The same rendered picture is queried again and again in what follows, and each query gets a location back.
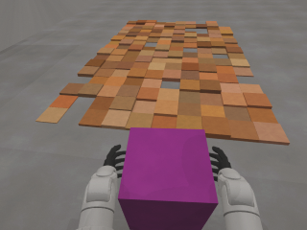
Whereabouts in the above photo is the robot right hand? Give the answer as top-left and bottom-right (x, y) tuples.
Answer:
(209, 146), (232, 181)

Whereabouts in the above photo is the robot left forearm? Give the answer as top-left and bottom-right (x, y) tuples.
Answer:
(76, 165), (118, 230)

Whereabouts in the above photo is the carton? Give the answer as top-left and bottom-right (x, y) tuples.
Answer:
(118, 127), (219, 230)

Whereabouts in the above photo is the robot right forearm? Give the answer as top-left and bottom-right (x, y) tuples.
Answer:
(217, 168), (263, 230)

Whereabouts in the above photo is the robot left hand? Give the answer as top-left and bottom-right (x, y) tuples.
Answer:
(103, 145), (126, 178)

